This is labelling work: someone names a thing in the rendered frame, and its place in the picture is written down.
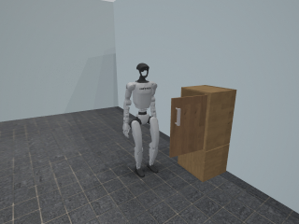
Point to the humanoid robot torso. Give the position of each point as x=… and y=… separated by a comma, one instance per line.
x=142, y=95

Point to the robot left upper arm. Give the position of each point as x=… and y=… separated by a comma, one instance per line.
x=154, y=86

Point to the robot right shin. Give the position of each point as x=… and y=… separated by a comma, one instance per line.
x=138, y=158

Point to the cupboard door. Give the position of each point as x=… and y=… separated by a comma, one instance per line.
x=189, y=136

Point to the right robot forearm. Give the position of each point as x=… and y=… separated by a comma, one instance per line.
x=126, y=112

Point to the right robot hand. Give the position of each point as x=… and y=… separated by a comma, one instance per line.
x=126, y=129

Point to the left robot forearm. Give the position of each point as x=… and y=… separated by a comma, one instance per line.
x=153, y=109

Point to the handle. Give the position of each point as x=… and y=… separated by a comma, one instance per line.
x=178, y=116

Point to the robot right upper arm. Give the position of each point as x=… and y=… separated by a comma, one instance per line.
x=128, y=93

